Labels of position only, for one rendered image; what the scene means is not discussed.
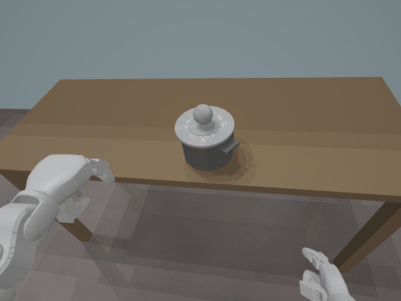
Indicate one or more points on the knob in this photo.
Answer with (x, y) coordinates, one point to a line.
(203, 114)

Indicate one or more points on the right robot hand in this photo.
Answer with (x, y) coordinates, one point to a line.
(319, 287)

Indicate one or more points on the lid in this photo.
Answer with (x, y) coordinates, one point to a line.
(196, 135)

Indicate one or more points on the left robot hand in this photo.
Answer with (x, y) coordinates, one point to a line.
(61, 175)

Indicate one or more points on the left robot forearm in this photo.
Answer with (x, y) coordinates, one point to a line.
(23, 224)

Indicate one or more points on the table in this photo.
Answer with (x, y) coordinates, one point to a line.
(331, 137)

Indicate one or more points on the pot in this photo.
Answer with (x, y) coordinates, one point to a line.
(213, 158)

